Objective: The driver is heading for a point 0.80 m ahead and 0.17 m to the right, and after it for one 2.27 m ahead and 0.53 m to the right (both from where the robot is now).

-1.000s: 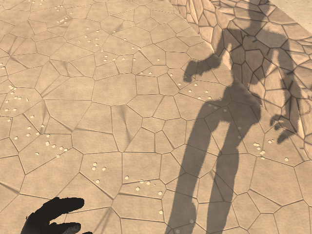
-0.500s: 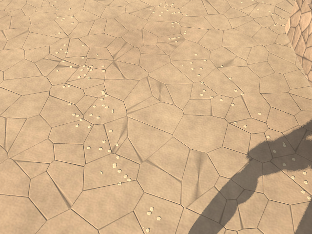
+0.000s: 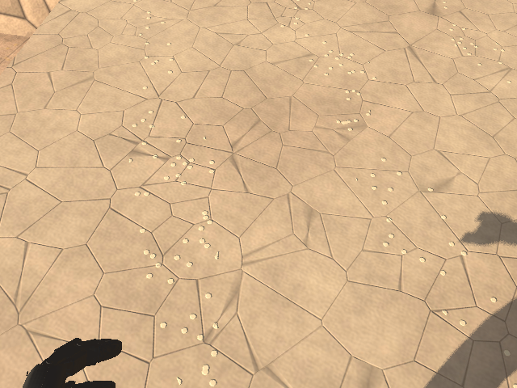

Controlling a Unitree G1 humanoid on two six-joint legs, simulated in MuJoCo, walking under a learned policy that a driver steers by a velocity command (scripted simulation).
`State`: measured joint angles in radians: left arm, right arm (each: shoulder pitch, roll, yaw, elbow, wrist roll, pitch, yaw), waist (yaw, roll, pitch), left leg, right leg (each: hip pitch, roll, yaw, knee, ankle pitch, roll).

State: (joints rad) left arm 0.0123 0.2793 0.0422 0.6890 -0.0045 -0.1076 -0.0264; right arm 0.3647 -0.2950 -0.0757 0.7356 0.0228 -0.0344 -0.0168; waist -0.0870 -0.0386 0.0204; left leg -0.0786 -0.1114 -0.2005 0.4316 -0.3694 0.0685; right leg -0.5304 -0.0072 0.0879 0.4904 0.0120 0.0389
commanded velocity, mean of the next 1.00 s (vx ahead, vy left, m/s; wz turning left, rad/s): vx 0.20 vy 0.00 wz -0.26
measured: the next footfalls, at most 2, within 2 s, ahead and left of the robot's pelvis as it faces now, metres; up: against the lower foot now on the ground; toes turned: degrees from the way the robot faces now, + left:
right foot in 0.04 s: +0.20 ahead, -0.13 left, +0.00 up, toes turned +5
left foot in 0.46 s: +0.36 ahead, +0.10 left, +0.00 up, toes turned -6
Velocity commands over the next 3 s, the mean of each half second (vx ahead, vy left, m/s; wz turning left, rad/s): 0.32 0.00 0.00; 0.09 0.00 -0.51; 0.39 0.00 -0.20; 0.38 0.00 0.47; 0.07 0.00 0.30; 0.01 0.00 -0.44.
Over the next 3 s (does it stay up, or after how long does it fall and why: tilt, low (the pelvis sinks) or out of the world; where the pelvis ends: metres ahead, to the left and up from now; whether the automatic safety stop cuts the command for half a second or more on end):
stays up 0.75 -0.20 0.01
